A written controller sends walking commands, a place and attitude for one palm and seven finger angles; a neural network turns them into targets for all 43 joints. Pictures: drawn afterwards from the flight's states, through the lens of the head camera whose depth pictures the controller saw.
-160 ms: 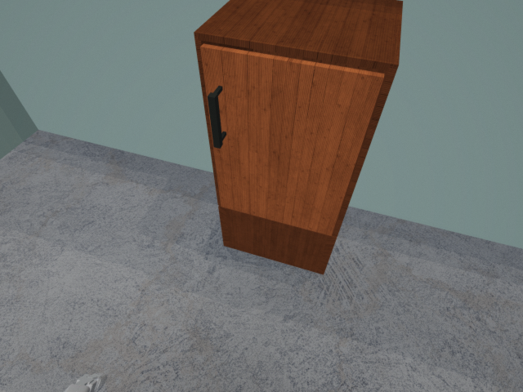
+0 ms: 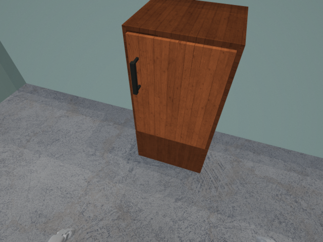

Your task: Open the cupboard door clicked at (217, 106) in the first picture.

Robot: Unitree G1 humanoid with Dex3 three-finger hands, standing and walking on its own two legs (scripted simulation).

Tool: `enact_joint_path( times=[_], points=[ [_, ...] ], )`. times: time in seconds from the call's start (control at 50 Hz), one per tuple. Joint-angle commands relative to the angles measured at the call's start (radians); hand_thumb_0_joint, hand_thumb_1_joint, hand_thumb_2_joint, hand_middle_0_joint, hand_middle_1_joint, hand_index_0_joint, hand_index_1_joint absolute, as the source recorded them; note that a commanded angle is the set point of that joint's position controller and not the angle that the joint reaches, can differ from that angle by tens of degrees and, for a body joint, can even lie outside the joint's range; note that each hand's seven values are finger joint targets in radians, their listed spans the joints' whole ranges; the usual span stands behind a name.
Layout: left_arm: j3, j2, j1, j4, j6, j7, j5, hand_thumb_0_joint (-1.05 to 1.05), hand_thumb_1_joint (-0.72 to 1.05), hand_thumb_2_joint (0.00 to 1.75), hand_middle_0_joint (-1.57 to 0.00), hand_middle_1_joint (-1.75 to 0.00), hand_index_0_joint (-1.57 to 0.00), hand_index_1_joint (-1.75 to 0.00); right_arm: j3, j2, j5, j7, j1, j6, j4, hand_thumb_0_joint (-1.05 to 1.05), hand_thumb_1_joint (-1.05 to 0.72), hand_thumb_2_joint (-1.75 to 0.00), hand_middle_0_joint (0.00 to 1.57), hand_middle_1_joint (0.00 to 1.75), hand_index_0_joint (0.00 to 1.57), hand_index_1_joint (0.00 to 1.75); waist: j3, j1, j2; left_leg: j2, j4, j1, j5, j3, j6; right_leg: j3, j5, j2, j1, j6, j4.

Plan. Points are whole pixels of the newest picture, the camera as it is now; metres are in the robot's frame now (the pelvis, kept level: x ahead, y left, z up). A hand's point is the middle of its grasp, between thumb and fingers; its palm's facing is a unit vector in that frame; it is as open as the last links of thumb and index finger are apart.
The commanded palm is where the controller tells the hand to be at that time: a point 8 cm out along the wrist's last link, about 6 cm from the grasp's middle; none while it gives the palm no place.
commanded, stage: stand and wait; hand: left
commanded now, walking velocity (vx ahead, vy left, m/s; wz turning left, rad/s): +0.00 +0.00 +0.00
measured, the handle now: (136, 76) +0.76 +0.16 -0.03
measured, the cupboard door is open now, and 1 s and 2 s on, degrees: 0 0 0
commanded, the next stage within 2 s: look at it before walking up in 0.66 s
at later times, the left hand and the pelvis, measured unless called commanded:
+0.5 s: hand out of the picture +0.06 +0.23 -0.15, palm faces -0.02 -0.95 -0.32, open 7.4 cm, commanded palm none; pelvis +0.00 -0.01 +0.00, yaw +0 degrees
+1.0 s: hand out of the picture +0.06 +0.21 -0.15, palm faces -0.02 -0.95 -0.30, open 7.4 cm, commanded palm none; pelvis -0.01 -0.02 +0.01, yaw +0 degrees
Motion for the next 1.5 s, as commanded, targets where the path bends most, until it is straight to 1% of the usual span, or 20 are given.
enact_joint_path(
  times=[0.0, 0.16, 0.26, 0.34, 0.4, 0.42, 0.48, 0.52, 0.56, 0.68, 1.02, 1.12, 1.18, 1.24, 1.32, 1.38, 1.4, 1.44, 1.46, 1.48],
  points=[
    [0.055, 0.199, -0.026, -0.053, -0.025, 0.013, 0.001, 0.0, 0.9, 0.9, -0.2, -0.3, -0.2, -0.3, -0.053, -0.203, -0.003, -0.011, -0.031, -0.025, -0.052, 0.0, -0.9, -0.9, 0.2, 0.3, 0.2, 0.3, -0.081, -0.002, 0.004, 0.128, -0.075, 0.03, 0.303, -0.087, 0.019, 0.052, 0.282, -0.078, 0.037, -0.054, -0.058],
    [0.057, 0.185, -0.013, -0.032, -0.025, 0.013, 0.001, 0.0, 0.9, 0.9, -0.2, -0.3, -0.2, -0.3, -0.049, -0.191, -0.001, -0.013, -0.024, -0.025, -0.025, 0.0, -0.9, -0.9, 0.2, 0.3, 0.2, 0.3, -0.074, -0.001, 0.008, 0.132, -0.094, 0.033, 0.279, -0.087, 0.015, 0.056, 0.261, -0.077, 0.044, -0.051, -0.082],
    [0.057, 0.184, 0.0, -0.011, -0.027, 0.014, -0.001, 0.0, 0.9, 0.9, -0.2, -0.3, -0.2, -0.3, -0.047, -0.19, 0.002, -0.015, -0.015, -0.026, -0.002, 0.0, -0.9, -0.9, 0.2, 0.3, 0.2, 0.3, -0.093, 0.001, 0.012, 0.135, -0.094, 0.052, 0.307, -0.086, 0.012, 0.056, 0.295, -0.083, 0.067, -0.051, -0.087],
    [0.058, 0.185, 0.007, 0.008, -0.03, 0.015, -0.001, 0.0, 0.9, 0.9, -0.2, -0.3, -0.2, -0.3, -0.045, -0.187, 0.004, -0.015, -0.006, -0.024, 0.018, 0.0, -0.9, -0.9, 0.2, 0.3, 0.2, 0.3, -0.084, 0.002, 0.001, 0.136, -0.099, 0.052, 0.302, -0.085, 0.008, 0.059, 0.314, -0.088, 0.075, -0.054, -0.099],
    [0.054, 0.18, 0.01, 0.021, -0.029, 0.015, -0.003, 0.0, 0.9, 0.9, -0.2, -0.3, -0.2, -0.3, -0.042, -0.187, 0.004, -0.014, -0.003, -0.022, 0.033, 0.0, -0.9, -0.9, 0.2, 0.3, 0.2, 0.3, -0.061, 0.002, -0.001, 0.134, -0.113, 0.046, 0.266, -0.087, 0.006, 0.064, 0.284, -0.087, 0.065, -0.052, -0.115],
    [0.055, 0.183, 0.012, 0.021, -0.03, 0.015, -0.002, 0.0, 0.9, 0.9, -0.2, -0.3, -0.2, -0.3, -0.041, -0.186, 0.005, -0.014, 0.003, -0.021, 0.035, 0.0, -0.9, -0.9, 0.2, 0.3, 0.2, 0.3, -0.068, 0.001, -0.006, 0.136, -0.114, 0.049, 0.268, -0.089, 0.006, 0.066, 0.286, -0.086, 0.069, -0.054, -0.116],
    [0.052, 0.177, 0.011, 0.032, -0.027, 0.014, -0.003, 0.0, 0.9, 0.9, -0.2, -0.3, -0.2, -0.3, -0.038, -0.185, 0.004, -0.014, 0.006, -0.021, 0.046, 0.0, -0.9, -0.9, 0.2, 0.3, 0.2, 0.3, -0.045, 0.003, 0.014, 0.136, -0.131, 0.038, 0.232, -0.088, 0.003, 0.067, 0.247, -0.085, 0.059, -0.051, -0.128],
    [0.054, 0.18, 0.014, 0.034, -0.029, 0.014, -0.001, 0.0, 0.9, 0.9, -0.2, -0.3, -0.2, -0.3, -0.038, -0.183, 0.005, -0.014, 0.009, -0.021, 0.05, 0.0, -0.9, -0.9, 0.2, 0.3, 0.2, 0.3, -0.048, 0.003, -0.01, 0.136, -0.131, 0.039, 0.23, -0.092, 0.003, 0.07, 0.245, -0.085, 0.06, -0.052, -0.133],
    [0.053, 0.178, 0.011, 0.038, -0.029, 0.014, -0.002, 0.0, 0.9, 0.9, -0.2, -0.3, -0.2, -0.3, -0.037, -0.183, 0.004, -0.014, 0.013, -0.021, 0.054, 0.0, -0.9, -0.9, 0.2, 0.3, 0.2, 0.3, -0.044, 0.002, 0.003, 0.137, -0.137, 0.038, 0.225, -0.09, 0.002, 0.07, 0.239, -0.086, 0.059, -0.051, -0.138],
    [0.053, 0.172, 0.014, 0.042, -0.03, 0.014, -0.001, 0.0, 0.9, 0.9, -0.2, -0.3, -0.2, -0.3, -0.036, -0.177, 0.004, -0.013, 0.018, -0.021, 0.062, 0.0, -0.9, -0.9, 0.2, 0.3, 0.2, 0.3, -0.035, 0.003, 0.003, 0.137, -0.144, 0.033, 0.211, -0.091, 0.0, 0.076, 0.22, -0.083, 0.05, -0.051, -0.148],
    [0.053, 0.155, 0.03, 0.045, -0.033, 0.017, 0.0, 0.0, 0.9, 0.9, -0.2, -0.3, -0.2, -0.3, -0.035, -0.161, 0.005, -0.014, 0.035, -0.02, 0.068, 0.0, -0.9, -0.9, 0.2, 0.3, 0.2, 0.3, -0.055, 0.0, -0.002, 0.139, -0.136, 0.053, 0.248, -0.087, -0.006, 0.076, 0.264, -0.082, 0.058, -0.052, -0.15],
    [0.052, 0.151, 0.035, 0.05, -0.031, 0.016, -0.001, 0.0, 0.9, 0.9, -0.2, -0.3, -0.2, -0.3, -0.032, -0.159, 0.005, -0.015, 0.036, -0.02, 0.071, 0.0, -0.9, -0.9, 0.2, 0.3, 0.2, 0.3, -0.034, 0.003, 0.009, 0.14, -0.145, 0.047, 0.243, -0.089, -0.006, 0.071, 0.245, -0.08, 0.05, -0.049, -0.155],
    [0.052, 0.147, 0.041, 0.053, -0.031, 0.016, -0.002, 0.0, 0.9, 0.9, -0.2, -0.3, -0.2, -0.3, -0.031, -0.156, 0.004, -0.016, 0.04, -0.021, 0.074, 0.0, -0.9, -0.9, 0.2, 0.3, 0.2, 0.3, -0.049, 0.003, 0.011, 0.14, -0.145, 0.051, 0.25, -0.092, -0.005, 0.071, 0.249, -0.083, 0.064, -0.049, -0.156],
    [0.052, 0.148, 0.042, 0.053, -0.033, 0.017, -0.001, 0.0, 0.9, 0.9, -0.2, -0.3, -0.2, -0.3, -0.032, -0.157, 0.005, -0.016, 0.042, -0.02, 0.074, 0.0, -0.9, -0.9, 0.2, 0.3, 0.2, 0.3, -0.043, 0.001, -0.002, 0.14, -0.141, 0.056, 0.26, -0.09, -0.006, 0.07, 0.269, -0.084, 0.06, -0.05, -0.156],
    [0.052, 0.147, 0.052, 0.056, -0.034, 0.018, -0.001, 0.0, 0.9, 0.9, -0.2, -0.3, -0.2, -0.3, -0.033, -0.155, 0.006, -0.017, 0.043, -0.021, 0.075, 0.0, -0.9, -0.9, 0.2, 0.3, 0.2, 0.3, -0.058, 0.004, 0.011, 0.14, -0.138, 0.066, 0.289, -0.092, -0.005, 0.068, 0.296, -0.085, 0.072, -0.051, -0.151],
    [0.052, 0.142, 0.052, 0.057, -0.033, 0.018, -0.002, 0.0, 0.9, 0.9, -0.2, -0.3, -0.2, -0.3, -0.032, -0.152, 0.004, -0.018, 0.047, -0.022, 0.078, 0.0, -0.9, -0.9, 0.2, 0.3, 0.2, 0.3, -0.047, 0.002, 0.007, 0.143, -0.145, 0.068, 0.273, -0.085, -0.007, 0.072, 0.286, -0.082, 0.063, -0.051, -0.156],
    [0.051, 0.137, 0.051, 0.057, -0.029, 0.017, -0.001, 0.0, 0.9, 0.9, -0.2, -0.3, -0.2, -0.3, -0.033, -0.147, 0.004, -0.02, 0.05, -0.02, 0.078, 0.0, -0.9, -0.9, 0.2, 0.3, 0.2, 0.3, -0.035, 0.001, 0.012, 0.145, -0.14, 0.071, 0.271, -0.078, -0.009, 0.078, 0.292, -0.079, 0.047, -0.051, -0.153],
    [0.046, 0.084, 0.077, 0.058, -0.015, 0.02, -0.001, 0.0, 0.9, 0.9, -0.2, -0.3, -0.2, -0.3, -0.025, -0.085, 0.003, -0.023, 0.085, -0.012, 0.082, 0.0, -0.9, -0.9, 0.2, 0.3, 0.2, 0.3, -0.039, -0.002, 0.01, 0.149, -0.116, 0.073, 0.281, -0.054, -0.018, 0.086, 0.326, -0.075, 0.03, -0.046, -0.126],
    [0.045, 0.068, 0.09, 0.058, -0.008, 0.021, -0.002, 0.0, 0.9, 0.9, -0.2, -0.3, -0.2, -0.3, -0.024, -0.067, 0.003, -0.025, 0.099, -0.007, 0.083, 0.0, -0.9, -0.9, 0.2, 0.3, 0.2, 0.3, -0.034, -0.002, 0.001, 0.15, -0.102, 0.068, 0.268, -0.042, -0.021, 0.092, 0.329, -0.072, 0.017, -0.045, -0.113],
    [0.049, 0.067, 0.096, 0.054, -0.002, 0.021, -0.001, 0.0, 0.9, 0.9, -0.2, -0.3, -0.2, -0.3, -0.027, -0.066, 0.004, -0.028, 0.11, -0.003, 0.077, 0.0, -0.9, -0.9, 0.2, 0.3, 0.2, 0.3, -0.027, -0.004, 0.005, 0.153, -0.092, 0.059, 0.259, -0.033, -0.022, 0.097, 0.334, -0.068, 0.007, -0.046, -0.099]
  ],
)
